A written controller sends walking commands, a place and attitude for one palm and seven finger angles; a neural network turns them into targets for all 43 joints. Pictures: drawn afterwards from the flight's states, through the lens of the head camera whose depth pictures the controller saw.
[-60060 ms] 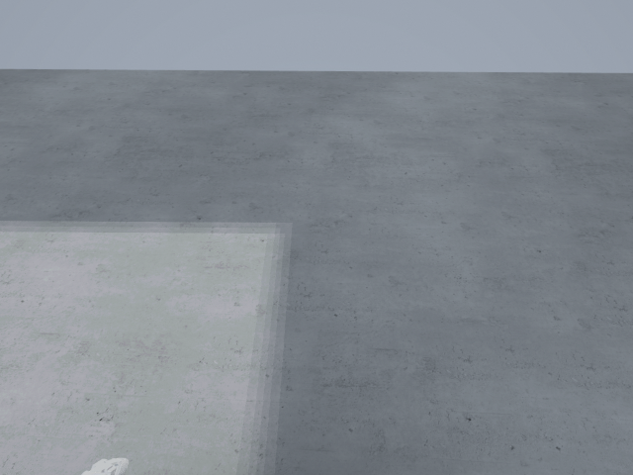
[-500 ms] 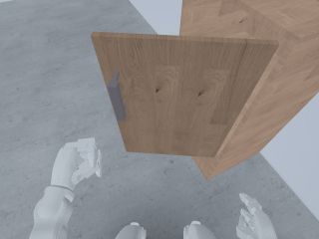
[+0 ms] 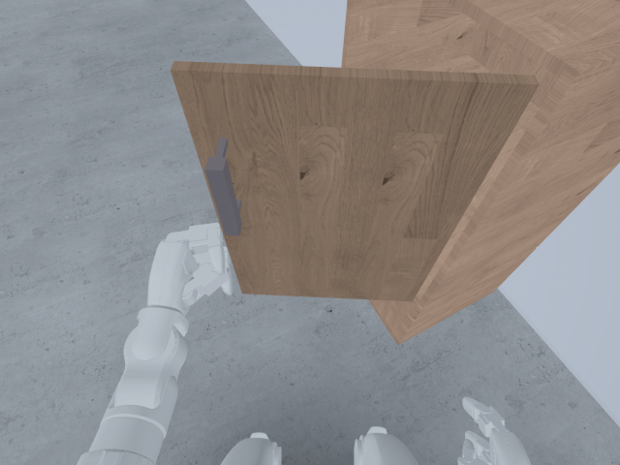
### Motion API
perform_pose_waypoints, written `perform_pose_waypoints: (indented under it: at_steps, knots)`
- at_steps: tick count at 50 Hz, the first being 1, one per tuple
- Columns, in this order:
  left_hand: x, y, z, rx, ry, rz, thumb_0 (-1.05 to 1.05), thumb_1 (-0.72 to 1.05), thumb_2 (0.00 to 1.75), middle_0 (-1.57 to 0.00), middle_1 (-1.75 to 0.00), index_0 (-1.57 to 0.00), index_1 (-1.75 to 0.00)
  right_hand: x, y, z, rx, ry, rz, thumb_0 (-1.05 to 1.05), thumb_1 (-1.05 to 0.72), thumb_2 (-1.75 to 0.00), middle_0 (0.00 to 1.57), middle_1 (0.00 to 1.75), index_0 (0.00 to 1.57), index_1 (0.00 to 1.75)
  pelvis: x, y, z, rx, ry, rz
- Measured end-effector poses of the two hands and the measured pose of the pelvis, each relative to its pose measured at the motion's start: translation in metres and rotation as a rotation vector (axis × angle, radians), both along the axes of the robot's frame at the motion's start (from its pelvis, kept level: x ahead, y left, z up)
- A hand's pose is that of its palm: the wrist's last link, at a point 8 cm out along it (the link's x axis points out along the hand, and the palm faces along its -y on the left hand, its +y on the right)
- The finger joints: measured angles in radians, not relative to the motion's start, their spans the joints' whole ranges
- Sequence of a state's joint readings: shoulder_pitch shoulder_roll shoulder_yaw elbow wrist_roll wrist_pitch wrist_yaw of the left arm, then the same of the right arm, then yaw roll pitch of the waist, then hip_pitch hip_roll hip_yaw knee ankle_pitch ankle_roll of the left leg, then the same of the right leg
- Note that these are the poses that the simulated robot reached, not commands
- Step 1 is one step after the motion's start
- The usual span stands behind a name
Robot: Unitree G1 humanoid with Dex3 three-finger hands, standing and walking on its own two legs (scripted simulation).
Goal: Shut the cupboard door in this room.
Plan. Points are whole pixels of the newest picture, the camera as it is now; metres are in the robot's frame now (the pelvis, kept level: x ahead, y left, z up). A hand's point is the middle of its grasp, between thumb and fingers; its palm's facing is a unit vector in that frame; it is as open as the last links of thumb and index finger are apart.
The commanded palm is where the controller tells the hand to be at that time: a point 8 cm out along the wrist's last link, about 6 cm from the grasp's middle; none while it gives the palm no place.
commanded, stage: bring the fist close to the handle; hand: left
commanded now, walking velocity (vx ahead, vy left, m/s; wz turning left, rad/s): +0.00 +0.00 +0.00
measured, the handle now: (228, 189) +0.48 +0.14 +0.05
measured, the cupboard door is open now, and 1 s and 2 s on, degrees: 60 57 45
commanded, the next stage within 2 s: push the door shut along its arc in 0.50 s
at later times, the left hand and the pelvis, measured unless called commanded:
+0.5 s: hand (235, 254) +0.37 +0.11 +0.05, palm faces -0.04 -1.00 -0.02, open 3.1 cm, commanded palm +0.35 +0.16 +0.05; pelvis -0.01 +0.00 +0.00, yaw -1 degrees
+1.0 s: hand (243, 221) +0.42 +0.11 +0.05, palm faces -0.13 -0.99 -0.04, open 3.1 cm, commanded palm +0.41 +0.15 +0.05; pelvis -0.01 -0.01 -0.01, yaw +0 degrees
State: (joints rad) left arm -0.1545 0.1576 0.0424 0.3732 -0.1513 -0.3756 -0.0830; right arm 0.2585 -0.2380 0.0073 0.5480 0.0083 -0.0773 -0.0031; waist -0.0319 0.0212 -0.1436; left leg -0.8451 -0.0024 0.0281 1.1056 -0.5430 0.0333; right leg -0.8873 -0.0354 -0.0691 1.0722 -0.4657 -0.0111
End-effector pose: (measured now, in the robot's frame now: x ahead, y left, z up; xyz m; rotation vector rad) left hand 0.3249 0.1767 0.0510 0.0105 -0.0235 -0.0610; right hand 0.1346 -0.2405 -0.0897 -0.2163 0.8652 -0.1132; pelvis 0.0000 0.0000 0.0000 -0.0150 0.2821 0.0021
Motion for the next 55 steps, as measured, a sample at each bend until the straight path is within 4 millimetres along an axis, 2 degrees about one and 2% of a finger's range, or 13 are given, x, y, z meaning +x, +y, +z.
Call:
perform_pose_waypoints:
  at_steps: [11, 21, 35, 42, 47, 55]
  knots:
    - [0.032, -0.014, 0.002, -0.003, -0.003, 0.001, 0.02, 0.90, 0.90, -1.30, -1.50, -1.30, -1.50, -0.022, -0.001, -0.007, 0.008, 0.074, -0.028, 0.01, -0.90, -0.90, 0.20, 0.30, 0.20, 0.30, -0.004, 0.002, 0.000, 0.001, 0.008, -0.007]
    - [0.025, -0.011, 0.000, 0.004, -0.001, 0.027, 0.02, 0.90, 0.90, -1.30, -1.50, -1.30, -1.50, -0.044, -0.007, -0.008, 0.012, 0.133, -0.058, 0.01, -0.90, -0.90, 0.20, 0.30, 0.20, 0.30, -0.004, 0.000, 0.004, 0.009, 0.002, -0.018]
    - [0.035, -0.013, 0.000, 0.012, -0.006, 0.005, 0.02, 0.90, 0.90, -1.31, -1.50, -1.31, -1.50, -0.036, -0.014, -0.009, -0.007, 0.113, -0.051, 0.01, -0.90, -0.90, 0.20, 0.30, 0.20, 0.30, -0.008, -0.004, 0.002, 0.009, 0.006, -0.010]
    - [0.056, -0.014, 0.000, 0.024, 0.007, -0.029, 0.02, 0.90, 0.90, -1.31, -1.50, -1.31, -1.50, -0.038, -0.016, -0.012, -0.010, 0.118, -0.056, 0.00, -0.90, -0.90, 0.20, 0.30, 0.20, 0.30, -0.010, -0.006, -0.001, 0.008, 0.015, -0.005]
    - [0.073, -0.013, 0.001, 0.027, 0.013, -0.050, 0.02, 0.89, 0.90, -1.32, -1.50, -1.31, -1.50, -0.051, -0.018, -0.017, -0.015, 0.156, -0.068, 0.00, -0.90, -0.90, 0.20, 0.30, 0.20, 0.30, -0.012, -0.006, -0.004, 0.008, 0.031, -0.003]
    - [0.091, -0.017, 0.002, 0.033, 0.025, -0.100, 0.02, 0.90, 0.90, -1.32, -1.50, -1.31, -1.50, -0.082, -0.022, -0.025, -0.021, 0.243, -0.106, 0.00, -0.90, -0.90, 0.20, 0.30, 0.20, 0.30, -0.014, -0.004, -0.007, 0.005, 0.051, -0.002]
